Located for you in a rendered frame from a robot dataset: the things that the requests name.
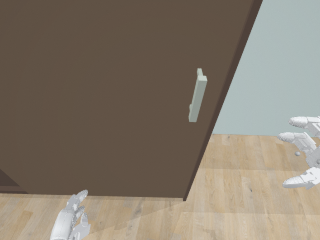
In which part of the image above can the wardrobe door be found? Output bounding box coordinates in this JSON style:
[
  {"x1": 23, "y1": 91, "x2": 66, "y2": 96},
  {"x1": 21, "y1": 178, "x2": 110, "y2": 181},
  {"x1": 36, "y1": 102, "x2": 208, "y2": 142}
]
[
  {"x1": 0, "y1": 169, "x2": 20, "y2": 187},
  {"x1": 0, "y1": 0, "x2": 252, "y2": 198}
]

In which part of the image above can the robot right hand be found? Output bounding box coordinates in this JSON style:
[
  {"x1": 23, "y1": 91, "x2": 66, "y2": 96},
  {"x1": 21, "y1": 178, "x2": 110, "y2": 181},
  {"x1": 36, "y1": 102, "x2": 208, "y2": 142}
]
[{"x1": 277, "y1": 116, "x2": 320, "y2": 190}]

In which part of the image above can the handle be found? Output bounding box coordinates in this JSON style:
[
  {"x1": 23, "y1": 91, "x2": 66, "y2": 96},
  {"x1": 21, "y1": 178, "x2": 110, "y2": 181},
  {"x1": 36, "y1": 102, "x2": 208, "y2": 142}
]
[{"x1": 188, "y1": 68, "x2": 207, "y2": 122}]

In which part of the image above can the robot left hand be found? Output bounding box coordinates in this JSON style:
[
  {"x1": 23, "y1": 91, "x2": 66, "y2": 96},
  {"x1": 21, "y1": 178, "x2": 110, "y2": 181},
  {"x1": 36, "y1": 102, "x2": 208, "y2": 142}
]
[{"x1": 50, "y1": 190, "x2": 91, "y2": 240}]

